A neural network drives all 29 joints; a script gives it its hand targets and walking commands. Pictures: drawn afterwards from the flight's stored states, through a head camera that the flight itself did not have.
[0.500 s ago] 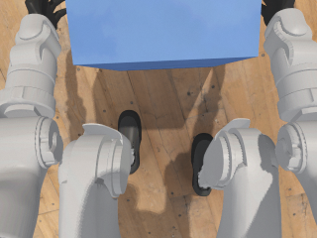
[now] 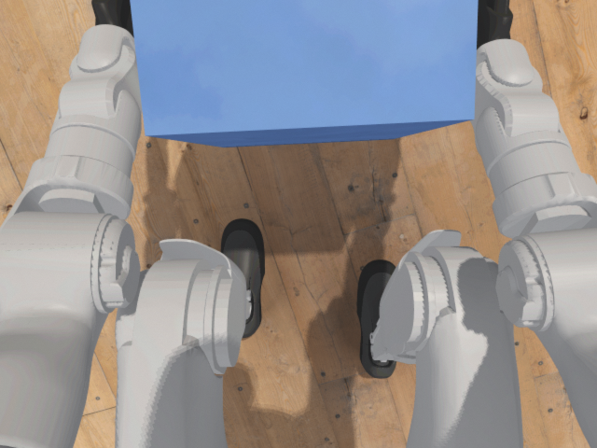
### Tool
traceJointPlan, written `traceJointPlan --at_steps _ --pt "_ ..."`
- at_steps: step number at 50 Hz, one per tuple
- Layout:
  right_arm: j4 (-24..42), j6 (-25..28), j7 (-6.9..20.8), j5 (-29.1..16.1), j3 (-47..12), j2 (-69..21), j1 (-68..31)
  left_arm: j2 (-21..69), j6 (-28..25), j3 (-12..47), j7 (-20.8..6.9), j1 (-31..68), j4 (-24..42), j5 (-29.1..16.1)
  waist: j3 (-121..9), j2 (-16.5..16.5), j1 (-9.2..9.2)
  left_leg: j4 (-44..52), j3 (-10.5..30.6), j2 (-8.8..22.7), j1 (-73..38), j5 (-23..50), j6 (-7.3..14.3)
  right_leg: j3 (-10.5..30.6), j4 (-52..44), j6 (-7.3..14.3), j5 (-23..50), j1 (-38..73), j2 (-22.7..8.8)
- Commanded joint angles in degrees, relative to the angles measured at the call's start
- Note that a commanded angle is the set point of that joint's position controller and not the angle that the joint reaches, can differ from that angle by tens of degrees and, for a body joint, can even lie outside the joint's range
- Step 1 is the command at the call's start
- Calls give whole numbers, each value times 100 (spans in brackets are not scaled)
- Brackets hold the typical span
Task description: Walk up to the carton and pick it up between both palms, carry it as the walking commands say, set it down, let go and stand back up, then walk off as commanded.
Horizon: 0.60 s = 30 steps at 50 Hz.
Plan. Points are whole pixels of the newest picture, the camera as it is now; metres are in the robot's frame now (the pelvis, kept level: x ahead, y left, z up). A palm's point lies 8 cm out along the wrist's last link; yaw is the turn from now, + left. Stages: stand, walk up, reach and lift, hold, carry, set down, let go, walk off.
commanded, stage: reach and lift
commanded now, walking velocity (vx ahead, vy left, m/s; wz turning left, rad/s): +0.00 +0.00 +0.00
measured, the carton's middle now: (304, 78) +0.50 +0.01 -0.21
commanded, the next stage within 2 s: none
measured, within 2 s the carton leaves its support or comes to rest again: leaves its support in 0.86 s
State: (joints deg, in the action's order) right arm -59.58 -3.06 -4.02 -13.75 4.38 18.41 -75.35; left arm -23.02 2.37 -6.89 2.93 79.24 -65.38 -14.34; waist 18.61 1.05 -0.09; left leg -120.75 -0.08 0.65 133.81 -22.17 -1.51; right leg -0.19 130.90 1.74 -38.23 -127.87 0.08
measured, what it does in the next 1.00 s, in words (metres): stands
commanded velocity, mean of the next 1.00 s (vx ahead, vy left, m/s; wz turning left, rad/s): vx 0.00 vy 0.00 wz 0.00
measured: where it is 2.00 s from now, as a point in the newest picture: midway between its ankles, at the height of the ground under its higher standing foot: (310, 316)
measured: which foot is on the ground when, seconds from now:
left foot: down 0.00-1.00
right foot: down 0.00-1.00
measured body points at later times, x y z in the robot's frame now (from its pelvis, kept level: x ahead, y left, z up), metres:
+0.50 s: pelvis +0.00 +0.00 +0.00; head +0.35 -0.01 +0.27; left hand +0.55 +0.20 -0.16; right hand +0.54 -0.18 -0.17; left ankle +0.16 +0.13 -0.33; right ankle +0.09 -0.11 -0.33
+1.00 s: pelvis -0.02 +0.01 +0.01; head +0.33 -0.01 +0.28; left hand +0.54 +0.18 -0.14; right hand +0.52 -0.19 -0.15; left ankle +0.16 +0.13 -0.32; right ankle +0.09 -0.11 -0.33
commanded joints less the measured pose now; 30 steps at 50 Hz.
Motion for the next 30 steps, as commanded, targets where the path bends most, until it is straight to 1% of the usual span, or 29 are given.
traceJointPlan --at_steps 1,2,3,4,5,6,7,8,9,10,11,12,13,14,15,16,17,19,20,21,22,23,24,25,26,27,28,29,30 --pt "505 274 186 110 -1108 -964 -1801 2300 -259 884 -51 598 -205 -445 -6135 -101 182 341 -244 -295 -3826 1047 -51 77 -1958 -283 1693 2236 271" --pt "568 290 242 100 -1198 -1252 -1817 2491 -240 810 -59 763 52 -383 -6236 -3 116 226 -270 -305 -3671 1113 -39 136 -2031 -232 1867 2327 298" --pt "680 269 348 34 -1481 -1729 -2289 3042 -211 1207 -179 1292 268 -518 -6554 73 72 116 -154 -280 -3960 1340 8 143 -1868 -255 2071 2318 250" --pt "674 227 431 63 -1339 -2070 -2414 3393 -168 1270 -330 1211 53 -436 -6378 -72 -27 207 -70 -298 -3865 1254 66 79 -1837 -293 2006 2272 295" --pt "864 200 503 74 -1542 -2456 -2694 3636 -170 1256 -398 1476 273 -352 -6409 -50 151 177 -222 -364 -3704 1205 31 175 -1859 -241 1947 2229 347" --pt "523 164 599 83 -1433 -2519 -2704 3821 -119 1176 -409 1605 -45 -282 -6106 -153 187 228 -126 -380 -3778 1144 27 106 -1842 -222 1780 1809 344" --pt "697 191 672 82 -1508 -2770 -2843 3992 -99 1195 -419 1829 296 -274 -6228 107 152 191 -24 -381 -3785 1163 90 71 -1789 -236 1739 1690 360" --pt "322 91 791 160 -1403 -3052 -2757 4351 -6 1166 -500 1815 160 -187 -6033 -132 61 228 -157 -367 -3842 1121 30 70 -1835 -160 1684 1698 377" --pt "447 71 848 172 -1375 -3198 -2810 4364 -54 1271 -506 2021 341 -208 -6169 -137 14 305 -143 -352 -4097 1064 34 8 -1819 -188 1523 1484 433" --pt "467 41 952 46 -1501 -3496 -2838 4456 0 1027 -587 1612 76 -2 -5929 -89 370 198 -274 -374 -3941 1086 26 110 -1943 -189 1503 1517 408" --pt "359 -2 1015 162 -1423 -3385 -2851 4643 76 1050 -601 1631 73 -44 -5907 -33 147 300 -86 -349 -4031 1068 71 -59 -1761 -224 1521 1460 391" --pt "615 10 1078 232 -1365 -3373 -3087 4911 132 992 -642 1691 207 39 -5861 -166 143 158 -130 -401 -3982 982 107 -4 -1758 -138 1326 1202 392" --pt "696 -2 1155 205 -1419 -3628 -2994 5028 141 1015 -688 1786 285 20 -5928 -236 223 153 -140 -412 -4071 1116 84 -33 -1830 -104 1388 1159 420" --pt "489 -64 1168 354 -1256 -3521 -2917 4932 163 1026 -690 1708 271 -18 -5889 -172 76 281 -107 -421 -4002 866 91 -138 -1677 -107 1244 1222 416" --pt "594 -70 1179 294 -1262 -3444 -2977 5133 203 936 -723 1666 168 137 -5826 -453 188 244 -238 -409 -3948 767 52 -43 -1796 -73 1156 1189 420" --pt "569 -98 1264 315 -1340 -3851 -2891 5084 194 966 -739 1828 397 135 -5945 -203 274 230 -143 -451 -3924 912 135 -61 -1712 -96 1327 1239 455" --pt "578 -149 1298 257 -1404 -3822 -2806 5249 253 951 -779 1572 200 74 -5916 -180 226 167 -252 -405 -3899 970 86 25 -1910 -102 1349 1364 421" --pt "604 -171 1310 328 -1320 -4058 -2822 5295 241 910 -785 1795 534 127 -6101 -172 248 213 -296 -485 -3745 860 127 19 -1845 -99 1419 1500 469" --pt "758 -175 1282 342 -1464 -3968 -2878 5235 307 867 -830 1666 454 55 -6249 202 142 147 -261 -456 -3717 1106 139 -95 -1818 -171 1684 1655 437" --pt "924 -162 1274 202 -1382 -3946 -2916 5176 258 920 -811 1604 428 88 -6103 -164 231 228 -259 -456 -3930 1110 140 -99 -1793 -174 1522 1329 497" --pt "1269 -124 1316 113 -1573 -4242 -3185 5355 239 914 -823 1808 850 39 -6367 24 268 156 -261 -562 -3810 1167 211 -75 -1825 -138 1569 1486 519" --pt "1007 -141 1277 177 -1436 -4092 -3023 5228 271 968 -824 1743 590 -82 -6502 208 42 110 -249 -483 -3867 1164 206 -203 -1757 -190 1654 1626 498" --pt "824 -178 1277 154 -1439 -4321 -3045 5320 250 1007 -804 1772 697 22 -6340 -26 390 229 -286 -547 -3829 1086 191 -90 -1832 -130 1515 1536 513" --pt "1102 -211 1293 144 -1576 -4393 -2908 5344 282 963 -811 1848 980 -30 -6734 41 364 167 -308 -558 -4071 1440 182 -26 -1833 -141 1931 1840 554" --pt "956 -211 1249 202 -1602 -4366 -2908 5408 307 1034 -831 1846 665 -70 -6713 127 295 184 -346 -475 -3889 1329 169 -4 -1836 -152 2003 2070 484" --pt "1041 -210 1281 192 -1651 -4382 -2875 5408 284 980 -811 1814 873 -98 -6809 321 270 177 -333 -499 -3804 1326 149 -57 -1877 -164 2085 2207 528" --pt "1497 -143 1280 18 -1686 -4390 -3372 5648 294 1061 -788 1839 926 -113 -7388 152 396 166 -333 -517 -4178 1380 193 -42 -1866 -198 2006 2391 519" --pt "1389 -156 1235 19 -1559 -4349 -3403 5529 286 1111 -753 2119 971 -177 -7544 53 202 174 -310 -476 -4359 1374 187 -210 -1768 -205 1964 2183 540" --pt "2147 -131 1219 -232 -1918 -4663 -3417 5623 248 1322 -714 2173 1665 -230 -8346 -46 377 82 -359 -585 -4678 1792 170 -112 -1703 -163 2390 2521 597"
